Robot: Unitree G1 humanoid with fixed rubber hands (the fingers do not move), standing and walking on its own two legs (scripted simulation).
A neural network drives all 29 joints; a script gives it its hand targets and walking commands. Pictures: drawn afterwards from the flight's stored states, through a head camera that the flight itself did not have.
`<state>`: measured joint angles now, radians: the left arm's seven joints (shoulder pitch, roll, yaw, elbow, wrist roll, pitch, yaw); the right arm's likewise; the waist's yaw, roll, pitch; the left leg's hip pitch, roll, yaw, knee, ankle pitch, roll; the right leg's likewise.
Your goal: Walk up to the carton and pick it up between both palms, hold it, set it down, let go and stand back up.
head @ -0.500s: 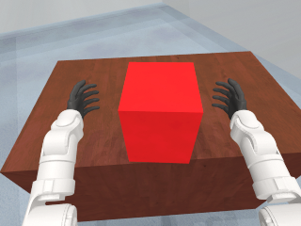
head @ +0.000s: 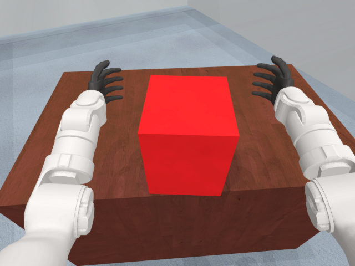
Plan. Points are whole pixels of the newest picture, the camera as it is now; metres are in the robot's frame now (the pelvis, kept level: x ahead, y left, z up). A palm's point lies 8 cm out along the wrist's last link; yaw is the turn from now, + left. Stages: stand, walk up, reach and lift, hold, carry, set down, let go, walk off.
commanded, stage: reach and lift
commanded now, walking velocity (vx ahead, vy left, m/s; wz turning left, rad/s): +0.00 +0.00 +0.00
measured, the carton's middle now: (186, 137) +0.45 +0.00 +0.03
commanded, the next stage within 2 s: none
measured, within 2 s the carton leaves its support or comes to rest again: neither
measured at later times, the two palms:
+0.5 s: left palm (106, 119) +0.44 +0.19 +0.12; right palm (261, 116) +0.43 -0.18 +0.12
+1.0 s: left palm (113, 135) +0.43 +0.18 +0.07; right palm (254, 129) +0.42 -0.17 +0.08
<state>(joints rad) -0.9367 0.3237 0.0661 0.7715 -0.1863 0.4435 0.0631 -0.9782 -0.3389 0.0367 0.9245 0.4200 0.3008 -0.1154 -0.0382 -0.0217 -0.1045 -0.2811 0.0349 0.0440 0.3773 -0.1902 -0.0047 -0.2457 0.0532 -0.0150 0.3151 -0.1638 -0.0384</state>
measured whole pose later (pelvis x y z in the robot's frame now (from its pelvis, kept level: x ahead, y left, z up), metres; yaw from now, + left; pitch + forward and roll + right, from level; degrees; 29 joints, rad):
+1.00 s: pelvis -0.02 +0.00 -0.02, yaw +1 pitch +18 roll -1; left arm -1.01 0.23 -0.01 1.42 -0.22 -0.24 0.08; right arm -0.98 -0.20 -0.01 1.29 0.28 -0.13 -0.09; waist -0.04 -0.01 -0.24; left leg -0.66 0.03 0.01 0.55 -0.21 -0.01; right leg -0.62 0.04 -0.05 0.50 -0.20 -0.04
